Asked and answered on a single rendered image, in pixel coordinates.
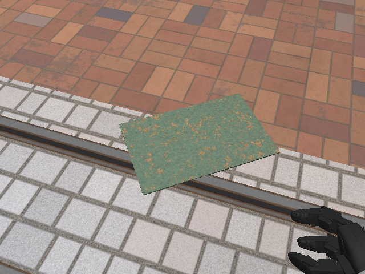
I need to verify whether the robot right hand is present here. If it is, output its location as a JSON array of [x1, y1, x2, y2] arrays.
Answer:
[[288, 206, 365, 274]]

